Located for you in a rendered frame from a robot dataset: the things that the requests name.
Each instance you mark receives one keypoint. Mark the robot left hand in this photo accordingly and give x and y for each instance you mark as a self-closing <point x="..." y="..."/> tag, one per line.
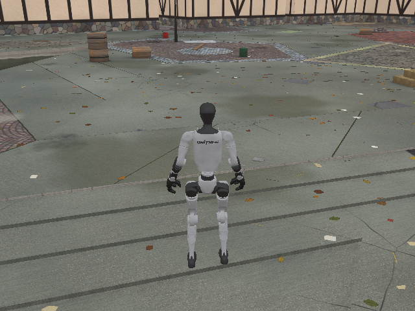
<point x="172" y="183"/>

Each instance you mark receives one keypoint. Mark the robot left upper arm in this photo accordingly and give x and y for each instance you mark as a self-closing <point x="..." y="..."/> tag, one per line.
<point x="183" y="148"/>

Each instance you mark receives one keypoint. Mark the robot right hand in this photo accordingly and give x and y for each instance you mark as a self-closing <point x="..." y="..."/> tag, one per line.
<point x="236" y="181"/>

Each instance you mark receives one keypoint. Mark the right robot foot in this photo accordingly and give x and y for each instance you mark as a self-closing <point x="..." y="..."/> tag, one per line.
<point x="223" y="259"/>

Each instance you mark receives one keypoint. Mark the robot right forearm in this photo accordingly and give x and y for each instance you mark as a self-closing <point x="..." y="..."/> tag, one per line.
<point x="237" y="170"/>

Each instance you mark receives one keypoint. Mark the robot left thigh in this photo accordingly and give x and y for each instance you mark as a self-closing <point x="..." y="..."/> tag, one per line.
<point x="191" y="194"/>

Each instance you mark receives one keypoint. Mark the robot left forearm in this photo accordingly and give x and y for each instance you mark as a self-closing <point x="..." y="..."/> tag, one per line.
<point x="174" y="171"/>

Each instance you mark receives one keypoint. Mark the robot right upper arm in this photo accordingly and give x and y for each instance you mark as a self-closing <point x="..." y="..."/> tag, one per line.
<point x="231" y="148"/>

